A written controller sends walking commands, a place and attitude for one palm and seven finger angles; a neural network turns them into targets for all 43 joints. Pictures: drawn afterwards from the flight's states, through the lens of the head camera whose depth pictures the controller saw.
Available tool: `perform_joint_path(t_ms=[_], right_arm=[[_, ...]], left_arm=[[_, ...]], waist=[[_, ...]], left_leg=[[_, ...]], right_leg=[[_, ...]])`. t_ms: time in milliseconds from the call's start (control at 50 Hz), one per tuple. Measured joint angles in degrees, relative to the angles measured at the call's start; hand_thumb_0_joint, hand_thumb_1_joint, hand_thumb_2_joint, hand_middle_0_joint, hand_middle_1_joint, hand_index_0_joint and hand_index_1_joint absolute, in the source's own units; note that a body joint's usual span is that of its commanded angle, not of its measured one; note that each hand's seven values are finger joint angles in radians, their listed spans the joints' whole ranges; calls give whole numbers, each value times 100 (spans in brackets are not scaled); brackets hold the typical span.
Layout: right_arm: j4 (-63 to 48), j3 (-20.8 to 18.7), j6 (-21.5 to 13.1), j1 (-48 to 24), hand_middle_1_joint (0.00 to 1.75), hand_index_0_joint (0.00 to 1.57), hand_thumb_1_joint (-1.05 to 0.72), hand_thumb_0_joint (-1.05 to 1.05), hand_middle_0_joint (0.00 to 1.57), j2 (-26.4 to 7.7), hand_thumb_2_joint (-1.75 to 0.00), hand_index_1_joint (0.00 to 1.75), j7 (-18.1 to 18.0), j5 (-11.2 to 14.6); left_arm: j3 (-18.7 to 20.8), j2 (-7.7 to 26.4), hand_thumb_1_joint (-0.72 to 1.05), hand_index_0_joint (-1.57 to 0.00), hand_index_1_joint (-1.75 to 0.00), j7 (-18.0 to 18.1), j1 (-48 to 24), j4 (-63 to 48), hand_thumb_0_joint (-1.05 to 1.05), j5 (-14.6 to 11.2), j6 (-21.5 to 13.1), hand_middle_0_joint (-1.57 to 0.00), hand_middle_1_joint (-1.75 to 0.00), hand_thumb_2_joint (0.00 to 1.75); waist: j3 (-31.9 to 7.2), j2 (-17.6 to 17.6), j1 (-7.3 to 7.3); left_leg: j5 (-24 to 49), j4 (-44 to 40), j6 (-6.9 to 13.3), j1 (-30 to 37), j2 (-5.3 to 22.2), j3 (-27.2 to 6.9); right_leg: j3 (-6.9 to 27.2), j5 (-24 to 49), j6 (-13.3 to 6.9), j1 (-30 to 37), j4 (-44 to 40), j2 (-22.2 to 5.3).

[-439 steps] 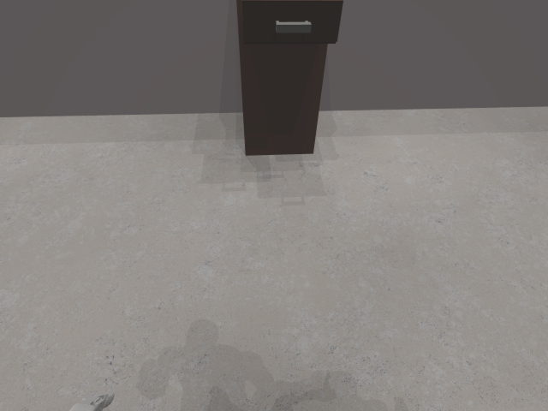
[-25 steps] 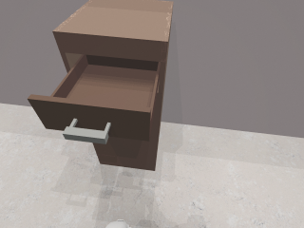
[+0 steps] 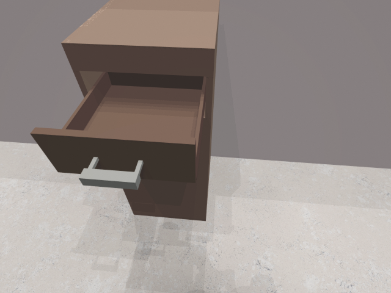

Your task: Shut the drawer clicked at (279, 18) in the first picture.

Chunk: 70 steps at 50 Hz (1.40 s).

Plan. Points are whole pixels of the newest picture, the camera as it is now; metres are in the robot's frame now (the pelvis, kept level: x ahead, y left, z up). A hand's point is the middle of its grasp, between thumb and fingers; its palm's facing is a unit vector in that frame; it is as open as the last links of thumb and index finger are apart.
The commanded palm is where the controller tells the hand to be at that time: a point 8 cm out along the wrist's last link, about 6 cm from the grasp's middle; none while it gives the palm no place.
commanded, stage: come to a stop and stand still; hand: left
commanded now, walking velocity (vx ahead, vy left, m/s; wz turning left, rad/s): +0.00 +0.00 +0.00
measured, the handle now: (114, 170) +0.35 +0.21 +0.05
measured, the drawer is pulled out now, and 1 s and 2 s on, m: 0.26 0.26 0.26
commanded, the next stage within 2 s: look again from close up in 0.48 s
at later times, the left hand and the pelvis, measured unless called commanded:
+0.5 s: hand out of the picture -0.04 +0.16 -0.16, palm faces +0.06 -0.99 -0.15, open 7.4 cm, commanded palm none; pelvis -0.01 +0.00 +0.01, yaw +1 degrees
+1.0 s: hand out of the picture +0.02 +0.22 -0.16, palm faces +0.03 -0.98 -0.21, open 7.4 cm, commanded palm none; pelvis +0.01 +0.04 +0.01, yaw +0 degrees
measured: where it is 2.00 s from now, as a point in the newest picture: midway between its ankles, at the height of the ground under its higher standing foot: outside the picture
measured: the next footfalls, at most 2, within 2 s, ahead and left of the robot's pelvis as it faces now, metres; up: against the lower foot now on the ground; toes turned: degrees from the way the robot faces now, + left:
none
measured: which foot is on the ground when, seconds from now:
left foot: down 0.00-1.00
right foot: down 0.00-1.00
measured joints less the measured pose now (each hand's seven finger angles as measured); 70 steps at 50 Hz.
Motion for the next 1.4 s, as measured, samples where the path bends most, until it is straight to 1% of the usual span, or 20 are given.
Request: perform_joint_path(t_ms=[60, 100, 140, 200, 300, 440, 580, 620, 660, 740, 840, 960, 1180, 1200, 1220, 1260, 1280, 1320, 1360, 1400], right_arm=[[120, 4, 23, 223, 30, 20, -93, -1, 21, -49, -90, 30, 28, -15], [207, 36, -2, 404, 30, 20, -93, -1, 20, -59, -90, 30, 30, -19], [351, 84, -44, 540, 30, 20, -92, 0, 20, 9, -90, 30, 8, -26], [512, 193, -96, 743, 30, 20, -92, 0, 20, 103, -90, 30, 1, -40], [687, 276, -133, 969, 30, 20, -91, 0, 20, 183, -90, 30, 5, -35], [786, 304, -154, 1131, 30, 20, -91, 0, 20, 319, -90, 30, 16, -31], [793, 315, -203, 1150, 30, 20, -91, 0, 20, 424, -90, 30, -9, -22], [687, 301, -190, 1093, 30, 20, -91, 0, 20, 368, -90, 30, 37, -17], [529, 263, -179, 1028, 30, 20, -91, 0, 20, 277, -90, 30, 63, -31], [345, 230, -246, 1028, 30, 20, -92, 1, 20, 169, -90, 30, 46, -50], [294, 251, -302, 1064, 30, 20, -92, 1, 20, 86, -90, 30, 20, -48], [342, 297, -358, 987, 30, 20, -93, 2, 20, 29, -90, 30, 21, -36], [468, 346, -364, 769, 30, 20, -92, 1, 20, -21, -90, 30, 34, 0], [238, 354, -381, 845, 30, 20, -92, 1, 20, -41, -90, 30, 12, 58], [-14, 381, -616, 977, 30, 20, -93, 2, 21, -60, -89, 30, -59, 122], [-325, 373, -1217, 1143, 30, 21, -93, 2, 21, -130, -89, 30, -174, 207], [-491, 345, -1420, 1163, 30, 21, -93, 2, 21, -198, -89, 30, -190, 241], [-842, 264, -1728, 1091, 30, 20, -92, 2, 21, -387, -89, 30, -194, 248], [-1165, 159, -1877, 877, 30, 20, -92, 2, 21, -537, -90, 30, -141, 213], [-1497, 63, -1881, 601, 30, 20, -92, 2, 21, -556, -90, 30, -32, 182]], left_arm=[[-21, -2, 91, -20, -30, 4, -35, -5, 0, -22, -17, -20, -30, 90], [-27, 23, 92, -20, -30, 21, -57, 29, 1, -24, -23, -20, -30, 90], [-21, 106, 93, -20, -30, 6, -140, 103, 1, -52, -18, -20, -30, 90], [-29, 162, 94, -20, -30, -13, -205, 174, 1, -80, -44, -20, -30, 90], [-85, 94, 94, -20, -30, -62, -171, 321, 1, -108, -94, -20, -30, 90], [-106, -63, 92, -20, -30, -60, 101, 558, 1, -111, -78, -20, -30, 90], [-121, -197, 91, -20, -30, -36, 282, 687, 0, -104, -96, -20, -30, 90], [-198, -267, 91, -20, -30, 37, 292, 677, 0, -61, -172, -20, -30, 90], [-233, -326, 91, -20, -30, 35, 322, 639, 0, -47, -203, -20, -30, 90], [-205, -288, 91, -20, -30, 36, 292, 626, 1, -53, -174, -20, -30, 90], [-162, -153, 91, -20, -30, 36, 107, 466, 1, -55, -155, -20, -30, 90], [-140, 2, 91, -20, -30, 39, -100, 314, 1, -73, -184, -20, -30, 90], [-203, -4, 91, -20, -30, 65, -163, 417, 0, -79, -162, -20, -30, 90], [-85, 11, 92, -20, -30, 93, 124, -446, 1, -276, 241, -20, -30, 90], [22, 78, 93, -20, -30, 131, 490, -1543, 2, -432, 421, -20, -31, 90], [28, 253, 95, -21, -31, 375, 977, -3195, 3, -635, 121, -21, -32, 90], [9, 293, 95, -22, -32, 473, 1070, -3839, 3, -752, 56, -22, -32, 90], [-9, 260, 95, -23, -34, 494, 1017, -4795, 3, -892, -187, -23, -34, 90], [38, 139, 94, -26, -36, 317, 880, -5356, 3, -963, -672, -26, -37, 90], [119, 20, 94, -28, -39, -88, 849, -5681, 2, -1083, -1321, -28, -40, 90]], waist=[[-116, -38, -44], [-183, -52, -83], [-159, -187, -119], [-93, -308, -76], [23, -225, -60], [22, -151, -85], [-52, -196, -50], [-17, -92, -24], [10, 35, -65], [-89, 58, -173], [-194, 54, -144], [-114, 15, -96], [85, -64, -76], [104, -95, -99], [105, -174, -64], [-39, -298, -11], [-109, -294, -38], [-239, -145, -144], [-427, 31, -238], [-646, 55, -280]], left_leg=[[-66, 203, -15, 164, 5, -124], [105, -154, -27, 477, 31, -172], [269, -426, -65, 620, -9, -201], [433, -729, -118, 739, -26, -172], [660, -1063, -101, 820, -54, -167], [718, -1165, -68, 848, -94, -139], [672, -1141, -36, 846, -126, -111], [439, -784, -67, 646, -62, -141], [334, -488, -38, 509, -35, -193], [191, -296, 104, 514, -154, -155], [191, -458, 224, 678, -315, -58], [331, -817, 289, 875, -439, 11], [342, -965, 303, 1007, -452, 31], [299, -876, 295, 950, -438, 16], [274, -852, 282, 941, -453, 37], [253, -844, 249, 904, -517, 82], [238, -806, 248, 879, -548, 70], [153, -585, 263, 728, -556, -12], [29, -293, 262, 467, -495, -52], [-115, 48, 227, 101, -412, -18]], right_leg=[[-62, 127, -47, 80, -217, 72], [-115, 156, -54, 79, -261, 144], [-142, 170, -49, 94, -290, 120], [-115, 375, -31, 211, -610, 120], [-116, 608, -24, 298, -952, 116], [-90, 645, 5, 299, -1006, 80], [-61, 597, 38, 277, -952, 45], [-79, 591, 55, 218, -900, 100], [-89, 526, 63, 154, -759, 137], [-51, 295, 144, 94, -420, 3], [44, 217, 261, 142, -358, -157], [116, 276, 346, 240, -526, -265], [137, 303, 397, 382, -708, -268], [121, 284, 392, 347, -658, -258], [143, 229, 344, 282, -540, -276], [211, 44, 240, 109, -250, -336], [218, -15, 233, 64, -148, -364], [157, -83, 288, 9, -47, -377], [113, -113, 337, -163, 66, -332], [148, -202, 319, -529, 352, -270]])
